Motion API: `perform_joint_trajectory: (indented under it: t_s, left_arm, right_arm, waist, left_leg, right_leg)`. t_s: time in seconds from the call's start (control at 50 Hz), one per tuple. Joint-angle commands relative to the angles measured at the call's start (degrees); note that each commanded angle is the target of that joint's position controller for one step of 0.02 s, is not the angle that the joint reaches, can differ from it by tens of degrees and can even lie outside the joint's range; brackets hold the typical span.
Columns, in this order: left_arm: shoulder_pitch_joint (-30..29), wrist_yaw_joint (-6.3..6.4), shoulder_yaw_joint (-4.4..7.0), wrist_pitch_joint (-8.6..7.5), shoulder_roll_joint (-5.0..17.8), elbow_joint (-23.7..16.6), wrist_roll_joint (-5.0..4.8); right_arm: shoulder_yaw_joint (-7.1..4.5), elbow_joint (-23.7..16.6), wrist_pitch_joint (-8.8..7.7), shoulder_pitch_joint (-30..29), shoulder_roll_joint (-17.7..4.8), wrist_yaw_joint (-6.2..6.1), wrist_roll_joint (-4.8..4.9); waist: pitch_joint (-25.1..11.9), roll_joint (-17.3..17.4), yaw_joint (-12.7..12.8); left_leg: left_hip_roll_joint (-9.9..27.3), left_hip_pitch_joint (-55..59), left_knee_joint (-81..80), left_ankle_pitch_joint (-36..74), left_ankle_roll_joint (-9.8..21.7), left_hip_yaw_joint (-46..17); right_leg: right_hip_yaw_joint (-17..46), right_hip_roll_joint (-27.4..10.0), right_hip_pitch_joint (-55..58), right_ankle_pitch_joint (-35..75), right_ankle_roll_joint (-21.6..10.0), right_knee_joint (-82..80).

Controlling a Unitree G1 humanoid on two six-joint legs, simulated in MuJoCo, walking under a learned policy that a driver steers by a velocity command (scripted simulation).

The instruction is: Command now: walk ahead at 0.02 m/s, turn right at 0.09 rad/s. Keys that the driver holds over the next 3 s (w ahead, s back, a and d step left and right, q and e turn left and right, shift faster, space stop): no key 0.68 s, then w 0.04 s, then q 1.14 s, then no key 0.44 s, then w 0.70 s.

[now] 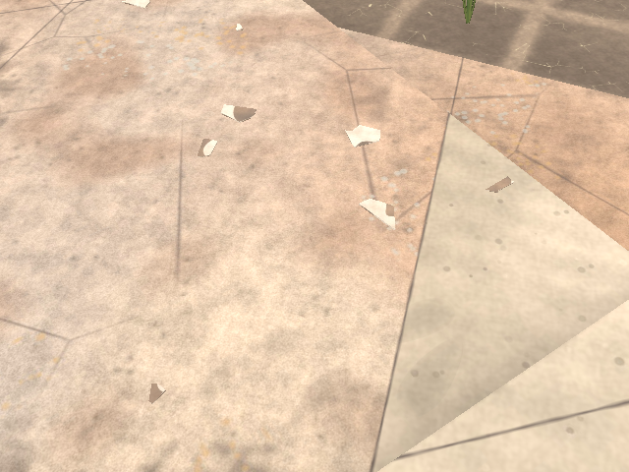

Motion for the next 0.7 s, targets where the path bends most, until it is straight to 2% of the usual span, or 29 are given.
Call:
perform_joint_trajectory:
  t_s: [0.02,0.04,0.06,0.08,0.1,0.12,0.14,0.16,0.22,0.38,0.68,0.7]
  left_arm:
    - [-1.94,0.17,2.10,-0.41,7.61,-1.83,-0.60]
    - [-2.27,0.18,1.90,-0.21,7.05,-1.33,-0.97]
    - [-0.76,0.14,1.84,-0.32,6.60,-0.51,-1.16]
    - [0.64,0.15,1.76,-0.54,6.21,0.19,-0.67]
    - [3.17,-0.01,2.01,-0.63,6.18,0.53,-0.27]
    - [0.59,0.18,2.11,-0.46,7.50,1.21,0.06]
    - [-0.89,0.37,2.47,-0.27,7.94,1.25,-0.27]
    - [-1.36,0.72,2.41,-0.05,7.15,1.56,-0.36]
    - [-0.74,1.06,2.56,0.22,6.53,2.91,-0.41]
    - [1.29,1.46,2.98,-0.34,6.25,8.55,-0.81]
    - [3.90,2.36,2.54,-0.31,6.04,17.90,-1.13]
    - [4.99,2.39,2.39,-0.23,5.53,18.85,-1.18]
  right_arm:
    - [-0.37,-2.20,-0.55,1.20,-2.63,-0.01,0.48]
    - [-0.12,-1.68,-0.65,2.25,-2.24,0.20,0.24]
    - [-0.05,-1.47,-0.74,2.53,-3.14,0.39,-0.54]
    - [-0.30,-1.84,-0.76,2.46,-5.69,0.40,-1.27]
    - [-1.10,-1.08,-0.73,0.60,-8.81,0.46,-0.67]
    - [-0.63,-1.44,-0.96,-0.32,-5.91,0.81,-0.42]
    - [-0.16,-0.98,-1.27,-0.37,-4.59,0.86,-0.78]
    - [-0.12,-0.56,-1.62,-0.45,-4.71,0.72,-0.93]
    - [0.25,0.86,-2.48,1.32,-3.99,0.13,-0.58]
    - [0.60,3.48,-2.04,2.69,-3.48,-1.01,-0.36]
    - [0.99,8.26,-1.71,5.18,-2.07,-1.41,-0.09]
    - [0.99,9.10,-1.58,6.57,-1.88,-1.49,-0.01]
  waist:
    - [-6.87,-9.73,-0.36]
    - [-6.92,-9.34,-1.29]
    - [-7.06,-7.93,-0.99]
    - [-6.53,-4.31,0.62]
    - [-4.40,3.23,4.03]
    - [-2.70,3.10,1.58]
    - [-1.48,2.63,1.30]
    - [-1.32,2.21,1.25]
    - [-1.78,0.74,0.67]
    - [-0.91,-2.15,0.13]
    - [0.27,-1.90,0.46]
    - [-0.95,-1.55,0.46]
  left_leg:
    - [0.09,3.84,-8.61,5.94,-0.18,0.01]
    - [-0.31,7.44,-16.21,13.00,0.31,0.58]
    - [0.47,10.99,-20.03,21.23,1.15,-0.89]
    - [3.67,12.70,-20.50,28.99,2.50,-4.18]
    - [3.93,8.35,-18.30,22.06,4.73,-3.39]
    - [3.15,3.70,-20.31,13.96,5.64,-3.81]
    - [2.88,2.29,-21.41,11.06,5.19,-3.91]
    - [2.49,2.01,-21.73,11.17,4.54,-3.63]
    - [1.85,3.97,-20.87,12.84,3.90,-2.80]
    - [0.92,5.64,-20.56,13.14,4.28,-2.24]
    - [-0.41,6.71,-21.26,15.76,4.47,-1.23]
    - [-0.87,7.21,-21.72,9.78,4.78,-0.87]
  right_leg:
    - [9.99,-12.06,6.72,26.78,-9.83,-4.74]
    - [9.56,-11.11,6.14,23.10,-8.52,-4.17]
    - [9.55,-9.59,5.17,15.39,-6.03,-4.33]
    - [8.22,-6.91,3.47,6.61,-3.51,-2.97]
    - [4.96,-3.56,3.74,1.09,-1.61,-4.55]
    - [3.83,-2.82,6.47,0.39,-0.15,-3.30]
    - [3.57,-2.82,6.95,1.16,-0.05,-2.56]
    - [3.59,-3.16,7.37,2.99,-0.33,-2.19]
    - [3.74,-3.29,6.98,6.34,-0.69,-2.32]
    - [3.06,-2.97,6.25,7.61,0.52,-3.01]
    - [1.95,-2.78,6.98,8.50,1.17,-3.91]
    - [0.87,-1.89,7.34,2.74,1.06,-3.60]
